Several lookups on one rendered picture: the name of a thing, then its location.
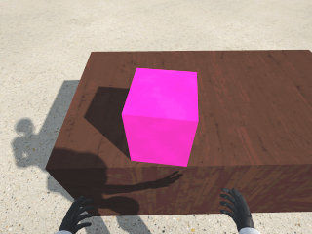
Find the pedestal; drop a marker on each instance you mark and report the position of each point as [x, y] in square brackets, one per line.
[254, 134]

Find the robot left hand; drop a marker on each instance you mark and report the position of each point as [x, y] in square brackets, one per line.
[72, 217]

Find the robot right hand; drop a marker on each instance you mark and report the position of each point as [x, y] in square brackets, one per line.
[241, 211]

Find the carton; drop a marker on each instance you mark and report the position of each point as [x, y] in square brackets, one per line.
[160, 116]

